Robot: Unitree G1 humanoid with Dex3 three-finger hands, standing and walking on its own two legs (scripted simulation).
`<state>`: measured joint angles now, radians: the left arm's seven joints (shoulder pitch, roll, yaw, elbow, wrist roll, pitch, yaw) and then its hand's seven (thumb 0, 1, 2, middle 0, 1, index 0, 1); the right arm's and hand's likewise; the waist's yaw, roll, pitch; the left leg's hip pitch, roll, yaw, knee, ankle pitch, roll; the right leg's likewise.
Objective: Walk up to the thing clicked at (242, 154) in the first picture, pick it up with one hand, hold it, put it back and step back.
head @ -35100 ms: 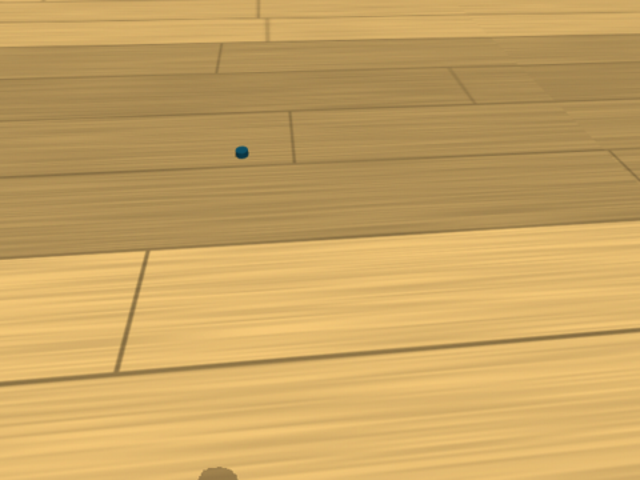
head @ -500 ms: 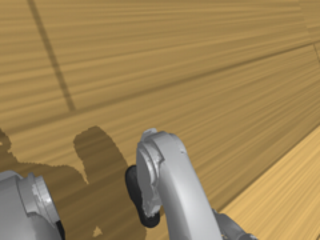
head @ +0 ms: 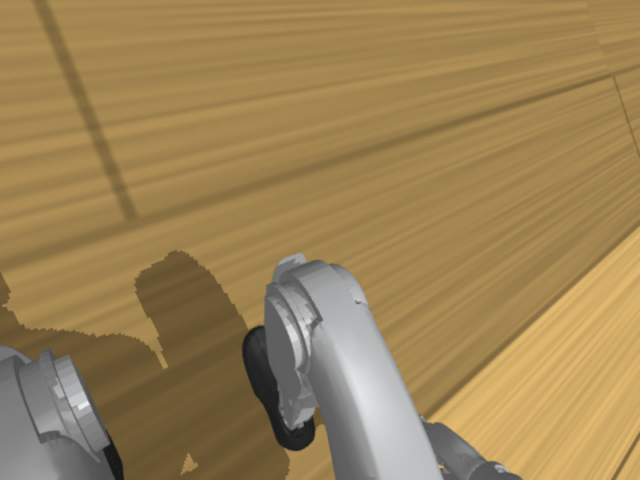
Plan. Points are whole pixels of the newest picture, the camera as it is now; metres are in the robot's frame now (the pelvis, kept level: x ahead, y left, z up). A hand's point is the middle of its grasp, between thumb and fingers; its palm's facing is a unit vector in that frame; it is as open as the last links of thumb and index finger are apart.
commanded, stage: open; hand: left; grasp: from above
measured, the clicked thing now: out of the picture +0.44 +0.36 -0.28
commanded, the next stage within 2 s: withdraw in 0.66 s
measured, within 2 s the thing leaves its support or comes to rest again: neither
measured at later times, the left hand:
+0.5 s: hand out of the picture +0.43 +0.34 -0.26, palm faces -0.45 -0.17 -0.88, open 13.0 cm
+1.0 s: hand out of the picture +0.46 +0.35 -0.22, palm faces -0.33 -0.15 -0.93, open 14.0 cm
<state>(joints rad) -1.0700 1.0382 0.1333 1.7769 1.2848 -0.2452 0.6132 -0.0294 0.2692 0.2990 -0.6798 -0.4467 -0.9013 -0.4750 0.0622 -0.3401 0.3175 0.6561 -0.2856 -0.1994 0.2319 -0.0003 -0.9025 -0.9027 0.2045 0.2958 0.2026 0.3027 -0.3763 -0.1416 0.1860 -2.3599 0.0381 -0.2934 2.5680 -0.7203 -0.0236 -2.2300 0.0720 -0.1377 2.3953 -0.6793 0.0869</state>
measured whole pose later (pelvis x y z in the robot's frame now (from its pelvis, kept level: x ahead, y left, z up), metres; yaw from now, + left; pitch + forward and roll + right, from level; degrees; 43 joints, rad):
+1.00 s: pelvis +0.00 +0.00 +0.01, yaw +0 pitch +30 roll -15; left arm -1.01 0.97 0.16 1.54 1.27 -0.20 0.57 0.00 -0.50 0.97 -0.09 -1.00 -0.09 -1.00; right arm 0.10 -0.33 0.27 0.66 -0.26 -0.19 0.26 0.00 -0.90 -0.90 0.21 0.30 0.20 0.30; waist -0.34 -0.11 0.13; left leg -2.37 0.03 -0.29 2.54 -0.73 -0.03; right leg -2.23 0.06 -0.14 2.37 -0.69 0.07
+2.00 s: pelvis +0.00 +0.00 +0.05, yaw +7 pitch +35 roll -10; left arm -0.80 0.72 0.13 1.07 1.09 -0.13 0.19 0.00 -0.16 0.86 -0.19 -0.67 -0.18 -0.68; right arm 0.21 -0.25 0.06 0.65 -0.09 0.03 0.14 0.00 -0.89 -0.90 0.21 0.30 0.20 0.30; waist -0.19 0.04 -0.05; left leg -2.31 0.02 -0.16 2.34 -0.66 -0.01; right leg -2.19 0.00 -0.05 2.25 -0.68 0.06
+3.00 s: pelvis +0.07 +0.01 +0.40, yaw +15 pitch +15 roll -3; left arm 0.43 0.22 0.06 -0.10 -0.07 0.45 0.07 0.01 0.90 0.90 -0.21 -0.30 -0.20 -0.30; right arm 0.30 -0.21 0.05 0.52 0.03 -0.16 -0.18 0.01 -0.90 -0.90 0.21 0.30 0.20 0.30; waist -0.06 0.05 -0.18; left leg -0.87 0.05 -0.06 1.11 -0.51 -0.01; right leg -0.79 -0.02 -0.05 1.04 -0.50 0.03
